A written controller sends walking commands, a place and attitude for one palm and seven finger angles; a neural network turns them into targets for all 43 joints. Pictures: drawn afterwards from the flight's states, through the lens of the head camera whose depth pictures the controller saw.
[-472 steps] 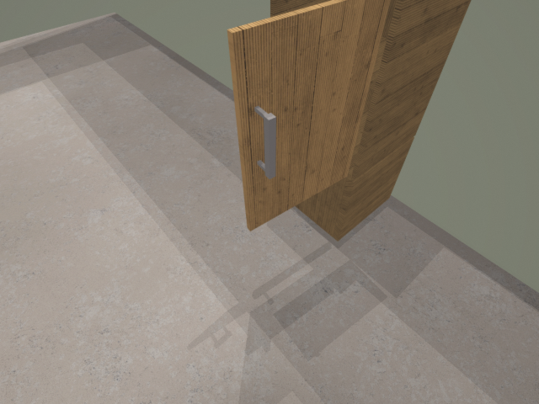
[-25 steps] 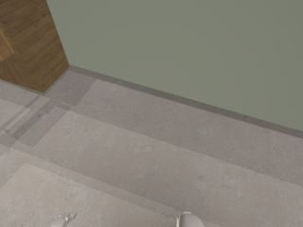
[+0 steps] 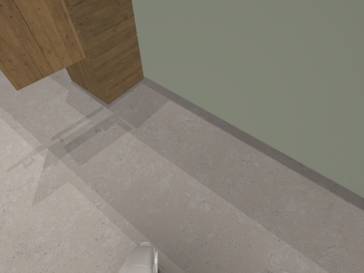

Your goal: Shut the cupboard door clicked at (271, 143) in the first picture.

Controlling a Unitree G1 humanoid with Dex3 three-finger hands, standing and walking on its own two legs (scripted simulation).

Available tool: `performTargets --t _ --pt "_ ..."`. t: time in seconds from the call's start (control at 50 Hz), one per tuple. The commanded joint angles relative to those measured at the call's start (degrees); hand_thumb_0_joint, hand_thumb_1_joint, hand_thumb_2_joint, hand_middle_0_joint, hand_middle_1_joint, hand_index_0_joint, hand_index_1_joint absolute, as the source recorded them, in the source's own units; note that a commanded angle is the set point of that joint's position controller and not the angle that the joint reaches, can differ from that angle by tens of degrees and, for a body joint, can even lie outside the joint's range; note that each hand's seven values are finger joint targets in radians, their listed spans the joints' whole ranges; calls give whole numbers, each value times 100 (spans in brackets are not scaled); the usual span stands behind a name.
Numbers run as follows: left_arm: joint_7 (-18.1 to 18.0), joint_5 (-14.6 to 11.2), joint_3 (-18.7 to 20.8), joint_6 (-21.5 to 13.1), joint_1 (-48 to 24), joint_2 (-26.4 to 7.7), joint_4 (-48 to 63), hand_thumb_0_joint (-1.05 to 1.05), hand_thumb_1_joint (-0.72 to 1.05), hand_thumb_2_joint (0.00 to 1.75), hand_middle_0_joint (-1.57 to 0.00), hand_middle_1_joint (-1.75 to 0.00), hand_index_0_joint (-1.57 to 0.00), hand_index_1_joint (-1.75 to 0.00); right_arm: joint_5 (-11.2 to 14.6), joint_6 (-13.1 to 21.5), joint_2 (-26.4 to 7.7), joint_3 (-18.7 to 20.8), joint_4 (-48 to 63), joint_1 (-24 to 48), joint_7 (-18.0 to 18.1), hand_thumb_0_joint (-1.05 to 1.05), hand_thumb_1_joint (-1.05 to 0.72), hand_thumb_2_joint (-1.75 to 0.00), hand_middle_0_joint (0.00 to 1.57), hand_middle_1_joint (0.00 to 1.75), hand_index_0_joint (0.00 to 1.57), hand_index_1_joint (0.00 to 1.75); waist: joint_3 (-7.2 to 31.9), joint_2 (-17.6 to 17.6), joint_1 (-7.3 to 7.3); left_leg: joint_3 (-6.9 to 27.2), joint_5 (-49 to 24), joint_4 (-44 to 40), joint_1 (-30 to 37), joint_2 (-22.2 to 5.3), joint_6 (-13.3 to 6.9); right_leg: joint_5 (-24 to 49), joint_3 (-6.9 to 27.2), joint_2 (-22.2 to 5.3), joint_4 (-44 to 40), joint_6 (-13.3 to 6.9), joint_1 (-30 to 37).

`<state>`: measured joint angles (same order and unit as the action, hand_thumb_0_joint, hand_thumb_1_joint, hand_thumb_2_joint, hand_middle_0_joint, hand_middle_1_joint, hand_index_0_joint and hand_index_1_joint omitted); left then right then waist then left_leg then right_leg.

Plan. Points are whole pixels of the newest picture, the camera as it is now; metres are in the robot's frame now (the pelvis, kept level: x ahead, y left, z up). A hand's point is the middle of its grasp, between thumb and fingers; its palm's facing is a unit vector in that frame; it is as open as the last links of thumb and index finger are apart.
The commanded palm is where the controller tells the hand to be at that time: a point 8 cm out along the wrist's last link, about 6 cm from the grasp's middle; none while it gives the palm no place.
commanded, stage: walk to a spot facing it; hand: left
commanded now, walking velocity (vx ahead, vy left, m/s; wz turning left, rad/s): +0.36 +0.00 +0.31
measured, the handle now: out of the picture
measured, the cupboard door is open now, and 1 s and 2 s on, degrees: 84 84 84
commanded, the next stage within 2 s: turn to face it in 1.06 s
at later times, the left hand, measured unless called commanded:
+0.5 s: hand (106, 203) +0.30 +0.24 -0.17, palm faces +0.12 -0.98 -0.13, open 7.3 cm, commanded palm none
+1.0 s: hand (124, 159) +0.45 +0.22 -0.17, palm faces +0.24 -0.95 -0.21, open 7.1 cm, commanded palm none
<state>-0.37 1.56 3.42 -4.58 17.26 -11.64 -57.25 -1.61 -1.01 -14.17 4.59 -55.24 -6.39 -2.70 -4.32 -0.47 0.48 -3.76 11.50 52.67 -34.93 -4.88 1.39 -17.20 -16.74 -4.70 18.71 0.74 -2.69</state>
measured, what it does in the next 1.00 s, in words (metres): walks ahead: left foot, then right foot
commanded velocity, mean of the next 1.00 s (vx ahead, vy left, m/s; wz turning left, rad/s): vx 0.37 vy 0.00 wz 0.17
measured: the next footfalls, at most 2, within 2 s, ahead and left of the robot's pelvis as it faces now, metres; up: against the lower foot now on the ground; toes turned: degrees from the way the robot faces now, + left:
left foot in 0.14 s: +0.19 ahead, +0.12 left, +0.00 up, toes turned +10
right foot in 0.70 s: +0.47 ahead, -0.06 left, +0.00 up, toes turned +0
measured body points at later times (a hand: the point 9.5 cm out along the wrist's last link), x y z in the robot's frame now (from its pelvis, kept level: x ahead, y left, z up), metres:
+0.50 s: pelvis +0.22 +0.06 +0.00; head +0.25 +0.08 +0.45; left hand +0.29 +0.30 -0.16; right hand +0.24 -0.20 -0.14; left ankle +0.15 +0.11 -0.74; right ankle +0.35 -0.10 -0.67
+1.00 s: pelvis +0.46 +0.03 +0.00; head +0.49 +0.04 +0.45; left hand +0.44 +0.27 -0.15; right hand +0.54 -0.19 -0.15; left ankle +0.51 +0.19 -0.69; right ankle +0.43 -0.06 -0.74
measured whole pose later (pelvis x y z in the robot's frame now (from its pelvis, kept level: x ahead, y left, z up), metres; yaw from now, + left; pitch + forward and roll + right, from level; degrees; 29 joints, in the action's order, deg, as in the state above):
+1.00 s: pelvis +0.46 +0.03 +0.00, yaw +12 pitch +1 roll +0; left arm -0.5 1.0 3.6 -4.9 15.2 -11.0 -60.7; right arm -1.5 0.9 -9.4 3.6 -60.2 -12.8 -1.0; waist -2.5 -0.4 -0.9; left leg -2.8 11.9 49.1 -31.8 -5.7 0.9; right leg -15.4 -11.9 -0.9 19.5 -2.1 -4.9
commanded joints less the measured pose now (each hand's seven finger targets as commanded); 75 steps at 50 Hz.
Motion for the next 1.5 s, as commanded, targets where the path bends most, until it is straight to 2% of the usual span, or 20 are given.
performTargets --t 0.0,0.04,0.1,0.12,0.14,0.18,0.26,0.56,0.64,0.66,0.68,0.74,0.8,1.04,1.1,1.12,1.14,1.16,1.3,1.48 --pt "-5 13 11 -93 647 -681 -15 0 90 90 -20 -30 -20 -30 10 189 168 -186 601 755 -91 0 -90 -90 20 30 20 30 131 -815 227 -289 87 -1112 -124 135 -158 3308 556 -1502 -371 -511 775" --pt "-2 18 22 -71 685 -789 -93 0 90 90 -20 -30 -20 -30 5 249 82 -193 582 627 -50 0 -90 -90 20 30 20 30 250 -811 120 -500 431 -1517 536 343 -315 4180 517 -1592 106 -522 788" --pt "63 -70 15 -43 354 -974 2 0 90 90 -20 -30 -20 -30 -55 306 -504 -37 101 -1150 84 0 -90 -90 20 30 20 30 1113 -521 -822 -490 -13 -2222 3684 505 -664 4214 66 -1275 2566 -175 -772" --pt "139 -119 -20 -25 453 -625 191 0 90 90 -20 -30 -20 -30 -113 350 -1273 162 -40 -1950 165 0 -90 -90 20 30 20 30 1846 951 -1084 1944 -452 -2493 5216 -1168 -1276 783 17 -394 4511 182 -2481" --pt "124 -106 -91 -12 32 -561 459 0 90 90 -20 -30 -20 -30 12 320 -1558 200 -120 -2266 271 0 -90 -90 20 30 20 30 2039 1102 -1093 3178 -1547 -3025 5555 -1918 -1710 -1366 869 -55 5657 173 -3449" --pt "44 -101 -21 35 -453 -531 472 0 90 90 -20 -30 -20 -30 53 396 -1224 130 -52 -1584 374 0 -90 -90 20 30 20 30 993 183 -717 2491 -2010 -3342 4123 -1823 -1566 -741 1442 -401 6221 102 -3743" --pt "139 10 -18 284 291 -261 -9 0 90 90 -20 -30 -20 -30 71 562 -431 -132 13 -901 391 0 -90 -90 20 30 20 30 360 775 -33 957 -1794 -3816 2626 -926 -1015 147 1567 -521 5313 242 -2960" --pt "260 -47 -94 268 -1984 -205 799 0 90 90 -20 -30 -20 -30 -15 585 -332 -188 -679 -2284 451 0 -90 -90 20 30 20 30 -184 583 -442 685 -2936 -3856 3676 -940 -1041 866 1214 -71 2123 -91 -3111" --pt "201 -37 17 134 -519 -512 400 0 90 90 -20 -30 -20 -30 31 559 -470 -166 -794 -2213 456 0 -90 -90 20 30 20 30 556 144 304 505 -4330 -1900 3193 -672 -754 864 1021 370 1156 -391 -482" --pt "145 16 158 71 555 -895 88 0 90 90 -20 -30 -20 -30 114 590 -377 -158 -691 -2074 411 0 -90 -90 20 30 20 30 1215 -340 743 202 -3144 -500 1844 -240 -535 1430 1935 -403 1198 -668 1436" --pt "93 -4 286 69 1305 -1363 -142 0 90 90 -20 -30 -20 -30 188 615 -98 -188 -569 -2283 420 0 -90 -90 20 30 20 30 1912 -1578 795 -57 1616 1435 341 742 -237 2472 4157 -2139 643 -1378 2701" --pt "5 -109 130 123 65 -815 107 0 90 90 -20 -30 -20 -30 128 488 -52 -112 -429 -1317 341 0 -90 -90 20 30 20 30 298 -364 317 653 1163 2291 -22 -54 -348 884 3359 -1903 -413 -1149 66" --pt "-11 -73 -24 -18 -243 -288 131 0 90 90 -20 -30 -20 -30 15 273 347 -184 -547 -1594 266 0 -90 -90 20 30 20 30 47 -609 -147 515 591 1482 443 -223 -172 1131 2090 -1389 -801 -853 -991" --pt "-17 -4 -3 -94 560 -555 -502 0 90 90 -20 -30 -20 -30 37 338 353 -164 54 132 37 0 -90 -90 20 30 20 30 -69 -654 127 -214 183 -1447 392 112 -197 2746 1110 -1418 -407 -712 269" --pt "-3 -53 26 -56 445 -761 -468 0 90 90 -20 -30 -20 -30 -19 377 55 -126 -166 -645 111 0 -90 -90 20 30 20 30 325 -601 -368 -702 0 -2215 2035 663 -391 4503 519 -1141 1159 -437 -19" --pt "18 -81 -1 -36 420 -723 -384 0 90 90 -20 -30 -20 -30 -44 391 -276 -43 -324 -1377 161 0 -90 -90 20 30 20 30 825 -228 -704 -271 -446 -2361 3433 368 -592 4012 421 -996 2446 -235 -833" --pt "56 -141 -64 -8 576 -383 -203 0 90 90 -20 -30 -20 -30 -107 419 -963 107 -425 -2113 230 0 -90 -90 20 30 20 30 1569 1211 -891 2016 -1447 -2465 4832 -1286 -1278 813 286 -123 4274 107 -2418" --pt "39 -140 -99 -26 153 -403 63 0 90 90 -20 -30 -20 -30 9 373 -1243 127 -457 -2389 330 0 -90 -90 20 30 20 30 1810 1277 -941 3075 -3304 -2935 5065 -2022 -1839 -1539 967 153 5453 91 -3094" --pt "22 -54 49 443 250 -269 36 0 90 90 -20 -30 -20 -30 81 434 -619 -121 36 -614 439 0 -90 -90 20 30 20 30 582 672 104 986 -3402 -3353 2142 -887 -1118 -169 1581 -209 5043 394 -2571" --pt "-27 -71 98 541 -1024 -407 811 0 90 90 -20 -30 -20 -30 27 220 -728 49 82 -892 392 0 -90 -90 20 30 20 30 639 692 -155 1718 -2647 -3211 2505 -752 -1193 -107 1652 11 3404 517 -2725"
